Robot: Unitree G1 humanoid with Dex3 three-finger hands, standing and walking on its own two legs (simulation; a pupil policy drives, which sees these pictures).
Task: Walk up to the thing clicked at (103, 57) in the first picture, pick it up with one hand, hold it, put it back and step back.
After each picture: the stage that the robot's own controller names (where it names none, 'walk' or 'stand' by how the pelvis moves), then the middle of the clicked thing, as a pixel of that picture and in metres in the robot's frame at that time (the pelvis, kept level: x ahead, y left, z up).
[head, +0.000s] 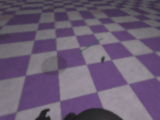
stand; (102, 59) +1.25 -0.32 -0.72
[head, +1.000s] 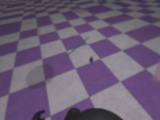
walk; (91, 59) +1.15 +0.03 -0.70
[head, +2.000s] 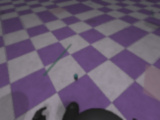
walk; (75, 77) +0.67 +0.22 -0.71
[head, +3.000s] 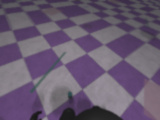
walk; (70, 95) +0.39 +0.17 -0.71
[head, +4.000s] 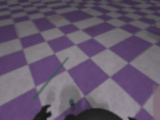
stand; (71, 102) +0.32 +0.19 -0.72
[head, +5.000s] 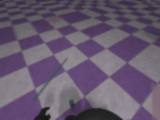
stand; (71, 103) +0.33 +0.19 -0.73
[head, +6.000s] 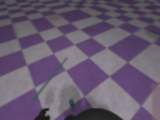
stand; (71, 102) +0.32 +0.19 -0.73
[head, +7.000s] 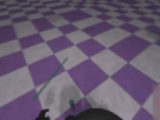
stand; (71, 103) +0.31 +0.19 -0.73
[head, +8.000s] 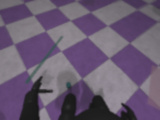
go down; (68, 85) +0.35 +0.18 -0.61
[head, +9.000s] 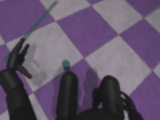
go down; (66, 65) +0.42 +0.20 -0.32
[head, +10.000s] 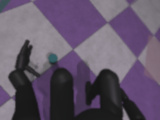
close in; (53, 59) +0.41 +0.22 -0.25
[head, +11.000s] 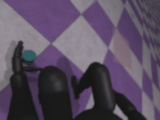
close; (28, 57) +0.41 +0.24 -0.22
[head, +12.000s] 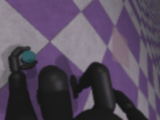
close; (28, 58) +0.39 +0.24 -0.22
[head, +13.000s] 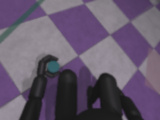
lift; (52, 67) +0.32 +0.25 -0.10
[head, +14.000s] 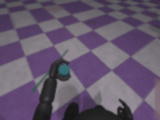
hold; (64, 73) +0.32 +0.17 +0.05
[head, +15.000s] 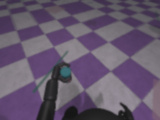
hold; (66, 75) +0.32 +0.16 +0.01
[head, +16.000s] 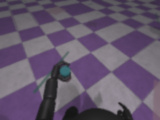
hold; (66, 74) +0.32 +0.17 +0.02
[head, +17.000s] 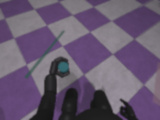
crouch; (64, 69) +0.36 +0.17 -0.05
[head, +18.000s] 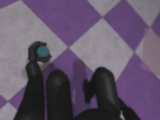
lower; (44, 54) +0.43 +0.23 -0.16
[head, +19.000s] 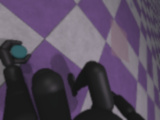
lower; (19, 53) +0.42 +0.25 -0.23
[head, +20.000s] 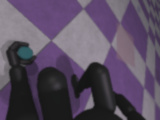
lower; (25, 55) +0.41 +0.26 -0.22
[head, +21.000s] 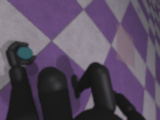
lower; (25, 55) +0.41 +0.26 -0.22
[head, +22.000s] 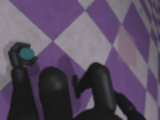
rest; (27, 55) +0.41 +0.26 -0.22
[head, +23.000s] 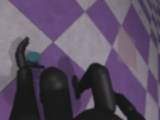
withdraw; (33, 59) +0.39 +0.23 -0.23
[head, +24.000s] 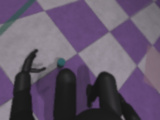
stand; (60, 63) +0.40 +0.19 -0.28
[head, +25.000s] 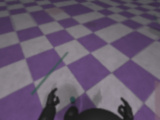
stand; (72, 100) +0.33 +0.14 -0.65
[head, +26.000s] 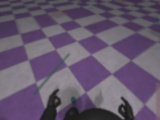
stand; (73, 100) +0.34 +0.15 -0.66
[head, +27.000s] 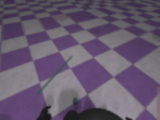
stand; (75, 101) +0.35 +0.14 -0.70
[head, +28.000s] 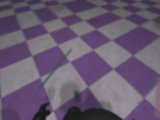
walk; (76, 94) +0.37 +0.14 -0.71
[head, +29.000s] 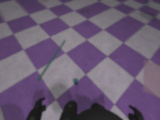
walk; (75, 81) +0.48 +0.13 -0.70
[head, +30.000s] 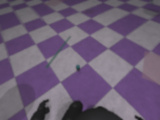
walk; (78, 68) +0.76 +0.21 -0.70
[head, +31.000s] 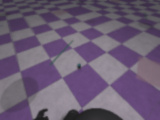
stand; (79, 66) +0.96 +0.18 -0.71
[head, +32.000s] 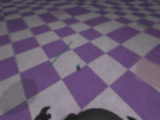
stand; (78, 67) +0.94 +0.18 -0.73
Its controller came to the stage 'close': yes
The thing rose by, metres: 0.73
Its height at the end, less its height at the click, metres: +0.00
